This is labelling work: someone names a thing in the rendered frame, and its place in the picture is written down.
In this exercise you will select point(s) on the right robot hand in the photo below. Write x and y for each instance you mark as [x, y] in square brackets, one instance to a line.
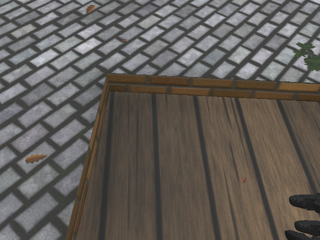
[310, 202]

